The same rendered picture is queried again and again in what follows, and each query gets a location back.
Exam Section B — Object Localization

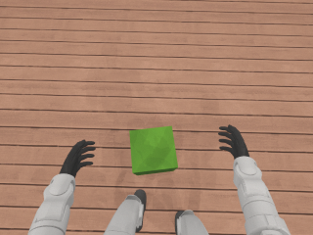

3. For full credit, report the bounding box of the right robot foot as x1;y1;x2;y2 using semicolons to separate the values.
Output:
174;211;184;235

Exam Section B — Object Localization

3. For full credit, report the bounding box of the robot left hand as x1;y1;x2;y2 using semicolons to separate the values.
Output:
59;139;96;178

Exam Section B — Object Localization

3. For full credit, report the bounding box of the left robot foot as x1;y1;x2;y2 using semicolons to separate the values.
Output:
134;189;147;232

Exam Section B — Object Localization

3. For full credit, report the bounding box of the robot right forearm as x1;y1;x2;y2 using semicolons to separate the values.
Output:
233;156;291;235

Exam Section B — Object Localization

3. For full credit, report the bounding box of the robot left forearm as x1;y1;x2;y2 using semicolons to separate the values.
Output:
27;173;76;235

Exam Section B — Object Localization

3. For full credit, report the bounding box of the robot foot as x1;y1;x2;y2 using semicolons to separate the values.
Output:
134;189;147;232
174;211;184;235

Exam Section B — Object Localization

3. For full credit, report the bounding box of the carton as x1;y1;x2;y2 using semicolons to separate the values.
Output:
129;125;178;176

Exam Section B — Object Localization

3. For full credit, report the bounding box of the robot right hand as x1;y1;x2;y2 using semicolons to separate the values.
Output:
218;124;249;159

